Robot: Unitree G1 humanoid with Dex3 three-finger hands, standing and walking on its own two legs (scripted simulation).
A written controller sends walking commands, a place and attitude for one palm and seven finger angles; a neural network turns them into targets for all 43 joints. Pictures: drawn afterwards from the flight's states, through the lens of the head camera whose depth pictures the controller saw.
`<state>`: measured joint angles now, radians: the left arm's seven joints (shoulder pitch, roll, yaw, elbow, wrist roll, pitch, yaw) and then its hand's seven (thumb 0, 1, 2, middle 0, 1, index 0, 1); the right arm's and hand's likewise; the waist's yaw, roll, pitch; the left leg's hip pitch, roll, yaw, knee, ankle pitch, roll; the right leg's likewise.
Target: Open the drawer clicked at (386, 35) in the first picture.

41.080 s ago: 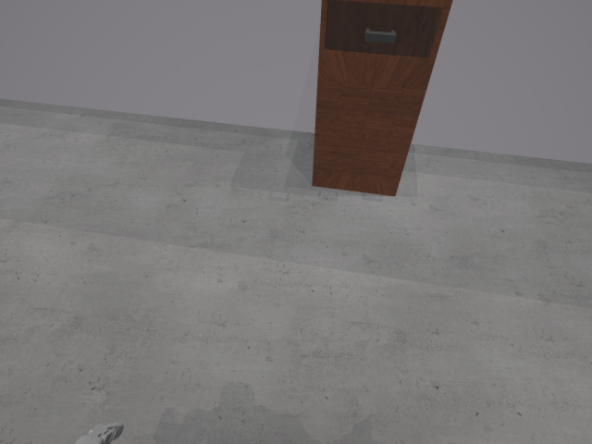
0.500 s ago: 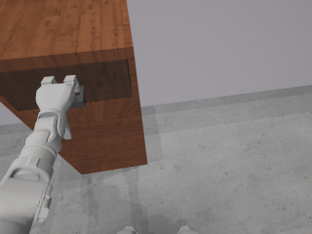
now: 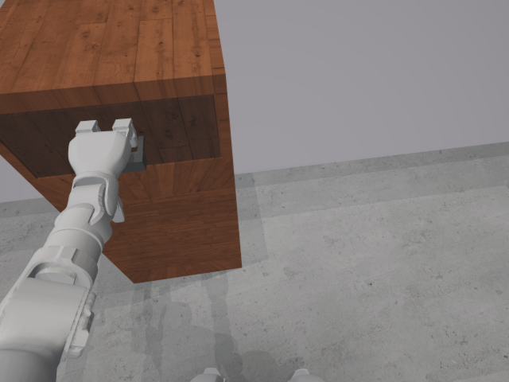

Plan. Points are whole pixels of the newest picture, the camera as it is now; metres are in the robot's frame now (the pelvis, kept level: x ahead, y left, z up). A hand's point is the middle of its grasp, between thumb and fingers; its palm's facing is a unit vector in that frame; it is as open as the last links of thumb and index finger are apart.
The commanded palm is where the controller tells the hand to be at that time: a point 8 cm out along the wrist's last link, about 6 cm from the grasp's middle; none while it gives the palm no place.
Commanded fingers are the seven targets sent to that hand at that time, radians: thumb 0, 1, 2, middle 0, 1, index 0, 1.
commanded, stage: lift the hand off the handle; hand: left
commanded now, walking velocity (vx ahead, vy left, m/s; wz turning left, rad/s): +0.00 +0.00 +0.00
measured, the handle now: (116, 154) +0.50 +0.25 +0.04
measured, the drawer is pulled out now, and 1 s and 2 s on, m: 0.00 0.00 0.00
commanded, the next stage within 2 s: draw the hand back to the body in 1.28 s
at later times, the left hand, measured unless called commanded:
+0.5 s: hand (108, 161) +0.46 +0.25 +0.06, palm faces -0.01 -0.01 -1.00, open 13.6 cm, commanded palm +0.44 +0.25 +0.14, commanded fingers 0.00 -0.50 0.30 -0.30 -1.20 -0.30 -1.20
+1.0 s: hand (88, 123) +0.46 +0.25 +0.15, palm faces -0.01 +0.01 -1.00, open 13.4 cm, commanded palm +0.44 +0.25 +0.22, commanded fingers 0.00 -0.50 0.30 -0.30 -1.20 -0.30 -1.20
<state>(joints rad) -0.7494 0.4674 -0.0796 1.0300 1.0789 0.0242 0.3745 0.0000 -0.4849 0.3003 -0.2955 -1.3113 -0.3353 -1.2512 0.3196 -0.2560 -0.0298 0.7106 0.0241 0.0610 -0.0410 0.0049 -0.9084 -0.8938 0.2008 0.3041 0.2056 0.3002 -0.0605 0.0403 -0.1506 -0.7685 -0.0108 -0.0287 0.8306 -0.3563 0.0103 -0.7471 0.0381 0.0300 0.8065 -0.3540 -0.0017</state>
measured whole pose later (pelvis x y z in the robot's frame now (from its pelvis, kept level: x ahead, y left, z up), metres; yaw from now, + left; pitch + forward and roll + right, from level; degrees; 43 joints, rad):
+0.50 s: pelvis +0.01 +0.00 +0.01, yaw +0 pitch +14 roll -1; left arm -0.67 0.49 -0.03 0.92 1.06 -0.02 0.29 0.00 -0.48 0.30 -0.40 -1.23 -0.36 -1.22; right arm 0.33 -0.25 -0.04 0.73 0.03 0.04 -0.06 0.01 -0.91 -0.89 0.20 0.30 0.21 0.30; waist -0.07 0.05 -0.12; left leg -0.64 -0.01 -0.02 0.74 -0.34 0.01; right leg -0.61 0.04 0.04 0.71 -0.33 0.00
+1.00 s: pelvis +0.03 -0.01 +0.03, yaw +1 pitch +8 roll +0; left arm -0.68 0.50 -0.10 0.75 0.99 0.07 0.06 0.00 -0.49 0.30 -0.37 -1.22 -0.39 -1.22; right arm 0.21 -0.26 -0.01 0.69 0.05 0.08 -0.07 0.01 -0.91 -0.89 0.20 0.30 0.21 0.30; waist -0.01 0.07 -0.09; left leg -0.40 -0.02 -0.03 0.57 -0.30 0.00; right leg -0.39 0.03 0.03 0.57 -0.31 -0.01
